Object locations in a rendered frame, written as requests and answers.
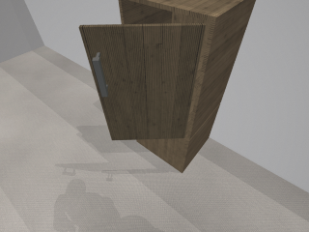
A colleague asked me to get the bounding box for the handle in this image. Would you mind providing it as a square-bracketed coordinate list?
[92, 52, 108, 98]

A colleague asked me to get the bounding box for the cupboard door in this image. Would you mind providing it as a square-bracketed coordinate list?
[78, 23, 206, 140]

